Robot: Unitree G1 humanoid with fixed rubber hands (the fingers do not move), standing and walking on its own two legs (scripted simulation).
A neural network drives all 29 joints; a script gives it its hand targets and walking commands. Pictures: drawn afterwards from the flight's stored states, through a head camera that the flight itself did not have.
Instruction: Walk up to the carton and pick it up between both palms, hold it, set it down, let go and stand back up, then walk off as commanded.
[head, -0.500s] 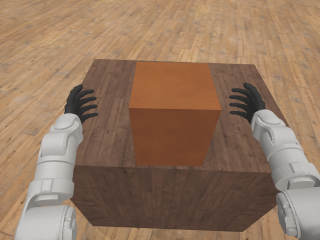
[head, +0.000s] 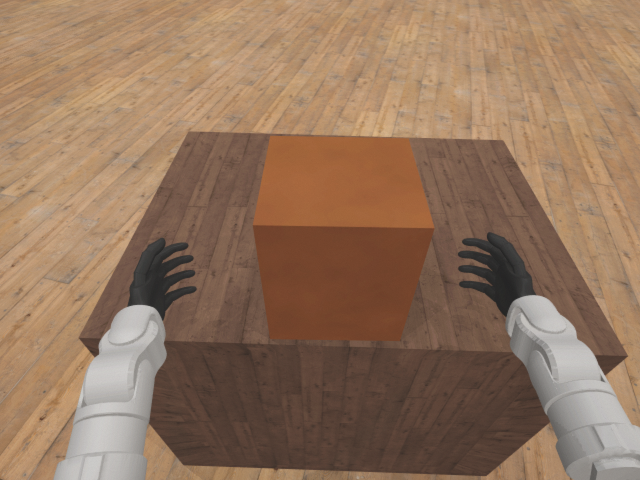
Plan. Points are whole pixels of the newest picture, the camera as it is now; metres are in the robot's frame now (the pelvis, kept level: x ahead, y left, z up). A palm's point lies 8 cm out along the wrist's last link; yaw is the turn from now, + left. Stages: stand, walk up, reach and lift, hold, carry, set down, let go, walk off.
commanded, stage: set down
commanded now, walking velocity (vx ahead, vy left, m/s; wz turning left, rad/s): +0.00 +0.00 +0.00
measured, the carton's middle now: (337, 241) +0.46 +0.02 +0.05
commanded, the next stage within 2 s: let go in 1.50 s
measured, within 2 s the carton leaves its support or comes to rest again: neither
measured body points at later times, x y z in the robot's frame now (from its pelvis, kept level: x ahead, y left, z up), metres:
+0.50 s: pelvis +0.02 -0.01 +0.00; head -0.01 +0.00 +0.45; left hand +0.27 +0.26 +0.04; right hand +0.29 -0.21 +0.04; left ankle +0.04 +0.13 -0.74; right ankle +0.01 -0.12 -0.74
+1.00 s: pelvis +0.03 -0.01 +0.00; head +0.03 +0.01 +0.45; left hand +0.24 +0.26 +0.00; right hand +0.26 -0.21 +0.00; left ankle +0.04 +0.13 -0.74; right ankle +0.01 -0.12 -0.74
